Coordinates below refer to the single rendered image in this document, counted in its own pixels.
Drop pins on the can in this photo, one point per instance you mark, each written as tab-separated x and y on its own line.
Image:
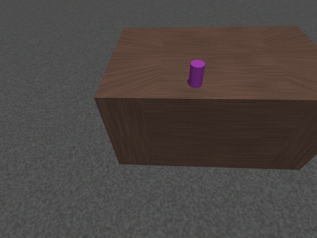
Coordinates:
196	73

